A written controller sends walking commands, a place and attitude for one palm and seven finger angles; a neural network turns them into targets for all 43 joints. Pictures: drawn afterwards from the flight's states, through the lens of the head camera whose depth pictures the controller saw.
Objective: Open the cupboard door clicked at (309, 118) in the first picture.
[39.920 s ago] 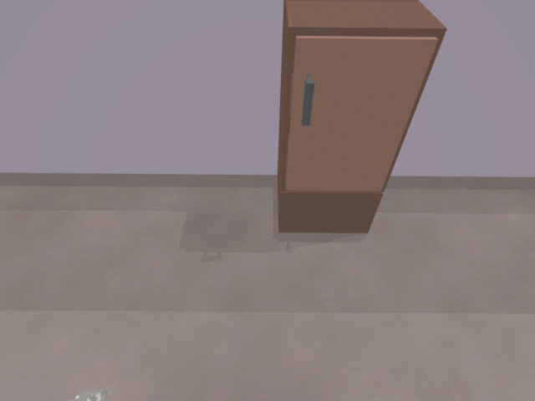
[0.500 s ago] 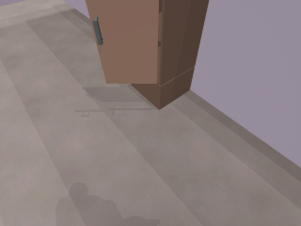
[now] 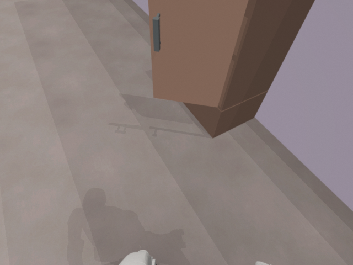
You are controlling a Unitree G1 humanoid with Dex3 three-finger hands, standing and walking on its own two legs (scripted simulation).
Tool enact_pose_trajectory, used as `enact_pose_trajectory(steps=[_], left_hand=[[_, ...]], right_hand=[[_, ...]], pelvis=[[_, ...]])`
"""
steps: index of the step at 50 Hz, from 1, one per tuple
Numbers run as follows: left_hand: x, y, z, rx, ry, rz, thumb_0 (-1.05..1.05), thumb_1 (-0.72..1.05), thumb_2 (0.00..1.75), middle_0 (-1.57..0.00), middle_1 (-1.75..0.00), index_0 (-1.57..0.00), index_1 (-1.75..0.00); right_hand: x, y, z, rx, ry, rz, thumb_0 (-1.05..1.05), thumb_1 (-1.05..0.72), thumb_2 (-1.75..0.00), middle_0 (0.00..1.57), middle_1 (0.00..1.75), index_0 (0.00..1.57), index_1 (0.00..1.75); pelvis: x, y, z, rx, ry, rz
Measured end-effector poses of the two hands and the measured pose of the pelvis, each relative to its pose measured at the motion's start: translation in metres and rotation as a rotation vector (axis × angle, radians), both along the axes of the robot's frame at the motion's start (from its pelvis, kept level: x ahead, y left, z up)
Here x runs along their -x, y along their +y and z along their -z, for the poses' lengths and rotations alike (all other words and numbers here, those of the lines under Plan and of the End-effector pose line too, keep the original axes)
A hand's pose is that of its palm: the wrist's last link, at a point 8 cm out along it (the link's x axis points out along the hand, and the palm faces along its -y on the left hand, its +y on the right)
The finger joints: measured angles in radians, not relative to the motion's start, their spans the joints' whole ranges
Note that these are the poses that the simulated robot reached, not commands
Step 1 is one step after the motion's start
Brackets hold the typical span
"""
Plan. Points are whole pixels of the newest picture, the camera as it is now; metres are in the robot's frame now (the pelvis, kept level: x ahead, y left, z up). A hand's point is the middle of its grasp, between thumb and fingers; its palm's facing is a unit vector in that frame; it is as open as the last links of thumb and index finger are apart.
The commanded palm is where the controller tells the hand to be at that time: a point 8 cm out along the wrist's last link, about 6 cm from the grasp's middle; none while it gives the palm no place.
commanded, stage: take the last steps up to it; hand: left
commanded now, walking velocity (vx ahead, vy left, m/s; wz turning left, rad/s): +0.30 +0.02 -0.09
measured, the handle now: (157, 32) +0.98 +0.18 -0.01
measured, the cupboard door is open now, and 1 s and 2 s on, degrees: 50 50 50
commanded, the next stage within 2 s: come to a stop and stand still in 0.84 s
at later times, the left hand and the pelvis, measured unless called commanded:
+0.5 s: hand (135, 195) +0.30 +0.15 -0.13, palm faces -0.08 -0.98 -0.20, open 7.4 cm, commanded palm none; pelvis +0.17 -0.02 +0.01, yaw -3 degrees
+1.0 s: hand (125, 181) +0.35 +0.19 -0.16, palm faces -0.01 -0.99 -0.14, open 7.4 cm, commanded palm none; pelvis +0.35 +0.02 +0.02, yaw -4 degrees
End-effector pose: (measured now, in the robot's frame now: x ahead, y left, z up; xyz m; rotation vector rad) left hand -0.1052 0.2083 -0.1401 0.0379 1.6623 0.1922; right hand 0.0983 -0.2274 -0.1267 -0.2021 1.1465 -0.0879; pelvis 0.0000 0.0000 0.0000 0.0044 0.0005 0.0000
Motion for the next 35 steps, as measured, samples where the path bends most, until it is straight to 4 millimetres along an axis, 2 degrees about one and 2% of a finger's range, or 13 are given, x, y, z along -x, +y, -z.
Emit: enact_pose_trajectory(steps=[3,6,9,14,17,20,23,26,30,35], left_hand=[[-0.061,0.020,-0.003,-0.018,-0.100,0.050,0.01,0.91,0.90,-0.20,-0.30,-0.20,-0.30],[-0.133,0.034,-0.011,-0.036,-0.244,0.098,0.01,0.91,0.90,-0.20,-0.30,-0.20,-0.30],[-0.203,0.039,-0.023,-0.050,-0.383,0.133,0.01,0.91,0.90,-0.20,-0.30,-0.20,-0.30],[-0.300,0.032,-0.040,-0.060,-0.538,0.195,0.01,0.92,0.90,-0.20,-0.30,-0.19,-0.30],[-0.345,0.020,-0.045,-0.061,-0.578,0.243,0.01,0.91,0.90,-0.20,-0.30,-0.19,-0.30],[-0.383,0.005,-0.043,-0.063,-0.593,0.287,0.01,0.91,0.90,-0.20,-0.30,-0.20,-0.30],[-0.402,-0.008,-0.037,-0.061,-0.603,0.289,0.01,0.91,0.90,-0.20,-0.30,-0.20,-0.30],[-0.394,-0.014,-0.035,-0.053,-0.548,0.250,0.00,0.91,0.90,-0.20,-0.30,-0.20,-0.30],[-0.379,-0.002,-0.035,-0.091,-0.456,0.176,-0.02,0.96,0.90,-0.20,-0.30,-0.20,-0.30],[-0.356,0.011,-0.027,-0.070,-0.307,0.130,-0.01,0.95,0.90,-0.20,-0.30,-0.20,-0.30]], right_hand=[[-0.006,0.012,-0.009,-0.006,-0.015,0.050,-0.01,-0.92,-0.89,0.20,0.30,0.20,0.30],[-0.009,0.009,-0.019,0.017,-0.021,0.091,-0.03,-0.95,-0.89,0.20,0.30,0.20,0.30],[-0.002,0.007,-0.020,0.017,0.030,0.110,-0.03,-0.95,-0.89,0.20,0.30,0.20,0.30],[0.018,0.008,-0.011,-0.014,0.156,0.160,-0.01,-0.93,-0.89,0.20,0.30,0.20,0.30],[0.028,0.010,-0.003,-0.043,0.236,0.198,-0.01,-0.92,-0.89,0.20,0.30,0.20,0.30],[0.034,0.009,0.006,-0.073,0.315,0.235,0.00,-0.92,-0.89,0.20,0.30,0.20,0.30],[0.029,0.004,0.013,-0.095,0.384,0.250,0.00,-0.91,-0.89,0.20,0.30,0.20,0.30],[0.000,-0.004,0.006,-0.088,0.391,0.246,0.00,-0.91,-0.89,0.20,0.30,0.20,0.30],[-0.062,-0.015,-0.004,-0.064,0.313,0.215,0.00,-0.91,-0.89,0.20,0.30,0.20,0.30],[-0.155,-0.018,-0.012,-0.033,0.188,0.149,0.00,-0.92,-0.89,0.20,0.30,0.20,0.30]], pelvis=[[-0.017,0.007,-0.010,0.000,-0.003,0.024],[-0.034,0.013,-0.019,-0.003,-0.004,0.033],[-0.053,0.016,-0.024,-0.010,-0.004,0.038],[-0.088,0.013,-0.026,-0.026,-0.006,0.044],[-0.111,0.005,-0.023,-0.035,-0.003,0.056],[-0.138,-0.006,-0.016,-0.039,-0.001,0.068],[-0.159,-0.017,-0.010,-0.017,-0.009,0.062],[-0.180,-0.021,-0.017,-0.009,-0.014,0.060],[-0.208,-0.024,-0.026,0.000,-0.001,0.046],[-0.245,-0.015,-0.027,0.008,0.004,0.033]])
